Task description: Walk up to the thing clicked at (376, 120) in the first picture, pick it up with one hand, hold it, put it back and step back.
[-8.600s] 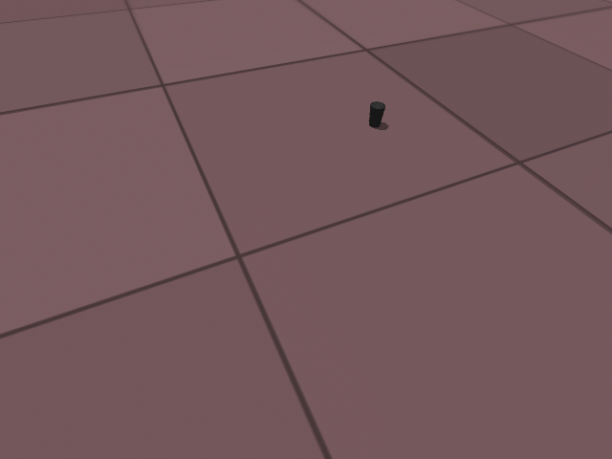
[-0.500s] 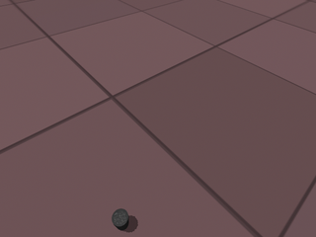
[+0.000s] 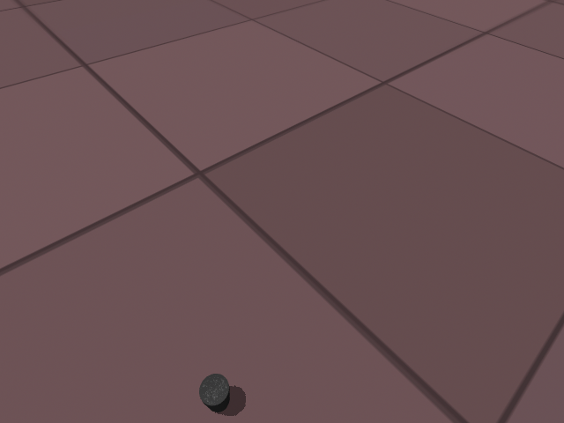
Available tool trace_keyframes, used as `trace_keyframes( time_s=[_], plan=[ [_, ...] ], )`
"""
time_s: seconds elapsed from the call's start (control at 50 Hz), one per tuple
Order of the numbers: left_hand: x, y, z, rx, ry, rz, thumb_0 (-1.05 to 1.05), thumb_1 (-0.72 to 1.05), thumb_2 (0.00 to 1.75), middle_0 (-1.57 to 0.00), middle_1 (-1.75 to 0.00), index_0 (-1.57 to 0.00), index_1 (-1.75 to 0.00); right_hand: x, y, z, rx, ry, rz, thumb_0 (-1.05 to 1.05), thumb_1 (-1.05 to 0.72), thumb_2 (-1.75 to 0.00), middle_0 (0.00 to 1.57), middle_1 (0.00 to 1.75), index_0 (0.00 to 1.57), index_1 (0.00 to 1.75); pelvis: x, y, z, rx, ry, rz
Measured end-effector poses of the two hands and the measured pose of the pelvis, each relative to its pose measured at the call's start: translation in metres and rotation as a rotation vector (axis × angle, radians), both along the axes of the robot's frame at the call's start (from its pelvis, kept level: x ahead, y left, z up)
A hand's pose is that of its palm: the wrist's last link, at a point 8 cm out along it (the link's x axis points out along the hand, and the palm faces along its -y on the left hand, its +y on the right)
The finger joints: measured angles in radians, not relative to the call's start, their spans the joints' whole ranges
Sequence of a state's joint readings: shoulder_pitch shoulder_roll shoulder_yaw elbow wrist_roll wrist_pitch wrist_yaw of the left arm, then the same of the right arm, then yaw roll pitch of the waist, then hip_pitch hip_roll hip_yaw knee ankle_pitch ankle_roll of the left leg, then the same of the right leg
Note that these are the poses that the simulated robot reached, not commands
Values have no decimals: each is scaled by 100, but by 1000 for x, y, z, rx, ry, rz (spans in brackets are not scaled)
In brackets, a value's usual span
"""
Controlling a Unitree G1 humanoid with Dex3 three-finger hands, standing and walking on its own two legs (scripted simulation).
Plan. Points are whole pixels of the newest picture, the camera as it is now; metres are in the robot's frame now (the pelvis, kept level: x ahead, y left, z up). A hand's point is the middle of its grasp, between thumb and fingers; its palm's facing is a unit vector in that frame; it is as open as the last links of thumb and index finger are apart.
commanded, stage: stand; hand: left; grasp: from the side
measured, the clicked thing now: (216, 395) +0.36 +0.20 -0.72
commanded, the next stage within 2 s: go down in 0.06 s
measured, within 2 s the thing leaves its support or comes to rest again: neither
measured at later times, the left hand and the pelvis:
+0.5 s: hand out of the picture +0.15 +0.26 -0.16, palm faces -0.01 -0.93 -0.36, open 11.8 cm; pelvis -0.01 +0.00 -0.02, yaw +0 degrees
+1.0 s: hand out of the picture +0.13 +0.27 -0.19, palm faces -0.01 -0.93 -0.38, open 15.7 cm; pelvis -0.01 +0.01 -0.07, yaw +1 degrees
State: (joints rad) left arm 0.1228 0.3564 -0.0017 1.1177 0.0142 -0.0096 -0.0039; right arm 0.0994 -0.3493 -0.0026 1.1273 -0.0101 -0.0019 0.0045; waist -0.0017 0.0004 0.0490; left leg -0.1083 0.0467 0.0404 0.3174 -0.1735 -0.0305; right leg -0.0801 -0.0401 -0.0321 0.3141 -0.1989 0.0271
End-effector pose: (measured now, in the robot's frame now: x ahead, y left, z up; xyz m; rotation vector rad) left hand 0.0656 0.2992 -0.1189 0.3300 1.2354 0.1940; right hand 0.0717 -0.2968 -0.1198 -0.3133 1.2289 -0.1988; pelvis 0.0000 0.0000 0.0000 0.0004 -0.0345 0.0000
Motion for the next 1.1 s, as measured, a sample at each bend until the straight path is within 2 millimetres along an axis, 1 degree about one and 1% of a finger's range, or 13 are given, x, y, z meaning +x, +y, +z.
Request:
trace_keyframes(
  time_s=[0.2, 0.28, 0.36, 0.4, 0.44, 0.52, 0.62, 0.74, 0.84, 0.94, 1.1],
  plan=[
    [3, 0, 1, 0, -19, 10, 0, 90, 89, -19, -30, -20, -30, 1, 1, 0, 0, -17, -7, 0, -91, -90, 20, 30, 20, 30, -1, 0, -1, 0, 10, 1],
    [32, -4, -3, -12, -109, 43, 1, 80, 80, -13, -29, -14, -28, 6, 13, -1, 11, -106, 1, 0, -96, -91, 20, 30, 20, 30, -10, -1, -7, -2, 57, 15],
    [63, -1, -8, -17, -152, 15, 1, 62, 74, -8, -36, -11, -34, 4, 25, -5, 31, -140, -6, 0, -99, -92, 20, 30, 20, 30, -16, -2, -14, -3, 109, 9],
    [72, 1, -8, -10, -164, -5, 0, 51, 71, -7, -40, -9, -38, 1, 31, -6, 42, -154, -20, 0, -99, -92, 20, 30, 20, 30, -16, -2, -17, -4, 121, 4],
    [76, 2, -7, -1, -158, -22, 0, 40, 70, -6, -45, -9, -43, 0, 36, -6, 52, -169, -34, 0, -99, -92, 20, 30, 20, 30, -15, -1, -18, -6, 128, 2],
    [75, 5, -9, 14, -120, -25, 0, 16, 65, -4, -50, -7, -47, 3, 42, -6, 62, -207, -40, 0, -95, -91, 20, 30, 20, 30, -12, 3, -22, -9, 145, 0],
    [67, 10, -18, 19, -100, -3, 0, -11, 54, -3, -46, -5, -44, 17, 45, -9, 54, -268, -14, 1, -89, -89, 20, 30, 20, 30, -12, 7, -32, -15, 176, 0],
    [63, 14, -28, 17, -139, -10, 0, -34, 47, -4, -46, -6, -44, 37, 46, -15, 26, -340, 22, 1, -86, -89, 20, 30, 20, 30, -12, 11, -48, -24, 215, 5],
    [61, 16, -32, 20, -154, -23, 0, -42, 49, -4, -51, -6, -49, 52, 50, -18, 11, -394, 40, 1, -85, -88, 20, 30, 20, 30, -12, 12, -59, -32, 236, 9],
    [57, 17, -33, 25, -149, -29, -1, -45, 53, -4, -55, -6, -53, 63, 57, -21, 6, -440, 53, 1, -85, -88, 20, 30, 20, 30, -12, 13, -67, -39, 256, 12],
    [53, 18, -37, 35, -145, -29, -1, -46, 56, -5, -56, -6, -55, 71, 64, -29, 1, -484, 64, 1, -85, -89, 20, 30, 20, 30, -12, 13, -79, -48, 287, 14]
  ],
)
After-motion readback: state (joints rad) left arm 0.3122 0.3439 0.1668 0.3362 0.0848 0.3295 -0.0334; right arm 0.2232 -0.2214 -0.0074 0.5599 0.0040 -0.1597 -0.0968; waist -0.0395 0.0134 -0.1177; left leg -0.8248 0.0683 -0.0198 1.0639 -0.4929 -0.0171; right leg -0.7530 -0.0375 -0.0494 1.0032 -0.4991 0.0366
